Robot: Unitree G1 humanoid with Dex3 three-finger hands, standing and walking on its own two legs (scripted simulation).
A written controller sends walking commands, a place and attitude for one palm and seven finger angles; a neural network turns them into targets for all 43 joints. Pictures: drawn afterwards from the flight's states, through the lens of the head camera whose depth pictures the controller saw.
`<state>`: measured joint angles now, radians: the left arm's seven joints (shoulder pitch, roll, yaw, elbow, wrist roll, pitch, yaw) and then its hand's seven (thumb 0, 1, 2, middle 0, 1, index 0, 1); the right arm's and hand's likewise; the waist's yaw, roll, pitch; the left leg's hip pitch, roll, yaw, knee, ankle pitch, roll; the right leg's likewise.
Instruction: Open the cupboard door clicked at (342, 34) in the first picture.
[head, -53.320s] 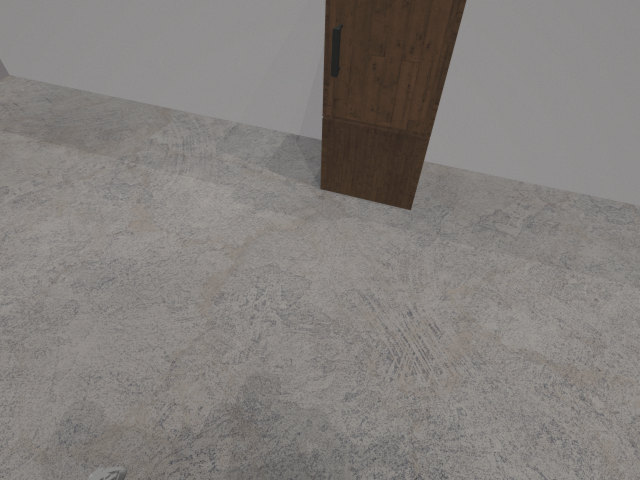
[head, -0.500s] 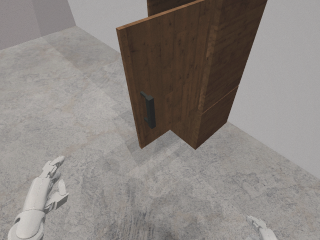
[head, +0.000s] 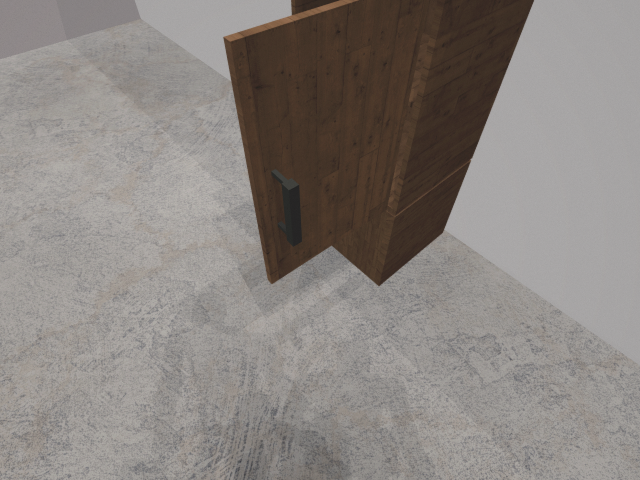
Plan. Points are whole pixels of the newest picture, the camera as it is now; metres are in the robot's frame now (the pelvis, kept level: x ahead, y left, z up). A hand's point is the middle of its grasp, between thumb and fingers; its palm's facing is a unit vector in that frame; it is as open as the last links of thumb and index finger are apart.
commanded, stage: let the arm hang, fingers relaxed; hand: left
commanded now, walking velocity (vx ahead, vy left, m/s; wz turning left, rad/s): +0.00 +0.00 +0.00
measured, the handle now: (286, 208) +0.60 +0.11 -0.08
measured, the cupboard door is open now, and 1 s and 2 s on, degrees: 87 87 87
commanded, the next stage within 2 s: look to check the result in 0.48 s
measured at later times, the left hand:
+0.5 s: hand out of the picture +0.07 +0.18 -0.17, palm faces -0.01 -0.98 -0.22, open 7.4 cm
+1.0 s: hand out of the picture +0.07 +0.20 -0.16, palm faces -0.01 -0.96 -0.27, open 7.4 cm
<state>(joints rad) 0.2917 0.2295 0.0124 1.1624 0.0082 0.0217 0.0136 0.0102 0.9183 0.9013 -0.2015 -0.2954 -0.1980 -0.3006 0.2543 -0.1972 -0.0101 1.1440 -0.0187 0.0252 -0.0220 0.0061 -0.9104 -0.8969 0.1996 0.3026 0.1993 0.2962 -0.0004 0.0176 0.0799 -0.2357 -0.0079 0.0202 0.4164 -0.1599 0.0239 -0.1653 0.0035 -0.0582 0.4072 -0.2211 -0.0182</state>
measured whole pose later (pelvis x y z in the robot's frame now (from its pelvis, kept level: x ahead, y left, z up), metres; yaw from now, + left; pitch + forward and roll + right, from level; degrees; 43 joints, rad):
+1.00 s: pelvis +0.04 -0.01 +0.00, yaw -1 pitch -1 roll +0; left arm 0.18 0.24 0.01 1.14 0.01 -0.01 0.02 0.01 0.90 0.90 -0.20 -0.30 -0.20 -0.30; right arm 0.15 -0.24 -0.01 1.15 -0.02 0.00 -0.02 0.00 -0.91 -0.90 0.20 0.30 0.20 0.30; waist -0.01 0.01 0.06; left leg -0.14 0.00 0.03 0.34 -0.18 0.00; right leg -0.07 0.02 -0.05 0.33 -0.24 -0.03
